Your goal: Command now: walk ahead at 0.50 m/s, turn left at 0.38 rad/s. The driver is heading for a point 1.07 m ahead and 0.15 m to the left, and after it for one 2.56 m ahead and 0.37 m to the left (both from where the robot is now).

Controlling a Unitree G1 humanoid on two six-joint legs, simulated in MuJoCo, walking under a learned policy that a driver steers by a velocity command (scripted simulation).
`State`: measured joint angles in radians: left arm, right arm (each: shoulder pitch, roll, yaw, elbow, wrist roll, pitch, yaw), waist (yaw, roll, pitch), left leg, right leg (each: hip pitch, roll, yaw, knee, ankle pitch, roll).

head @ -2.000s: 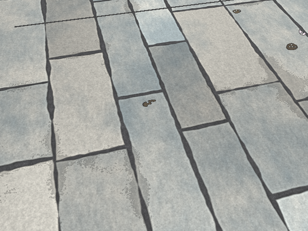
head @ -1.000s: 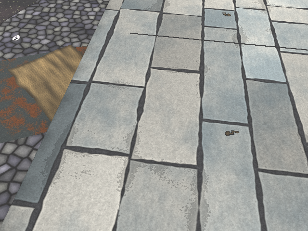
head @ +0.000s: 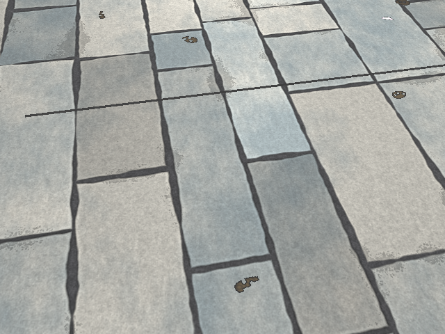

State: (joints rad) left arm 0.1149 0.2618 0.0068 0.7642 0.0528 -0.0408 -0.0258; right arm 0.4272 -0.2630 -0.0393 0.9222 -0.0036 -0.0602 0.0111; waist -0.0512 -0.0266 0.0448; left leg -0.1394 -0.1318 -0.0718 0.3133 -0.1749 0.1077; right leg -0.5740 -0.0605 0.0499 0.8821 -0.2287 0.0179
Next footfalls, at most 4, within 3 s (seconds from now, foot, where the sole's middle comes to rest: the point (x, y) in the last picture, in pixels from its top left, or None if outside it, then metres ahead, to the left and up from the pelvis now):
0.22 right None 0.28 -0.13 -0.78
0.74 left None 0.47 0.17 -0.78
1.28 right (187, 238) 0.79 0.09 -0.78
1.80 left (146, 169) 1.10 0.25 -0.78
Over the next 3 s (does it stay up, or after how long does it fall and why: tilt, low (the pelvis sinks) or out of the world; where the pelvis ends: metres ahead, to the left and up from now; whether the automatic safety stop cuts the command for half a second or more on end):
stays up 0.95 0.18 0.00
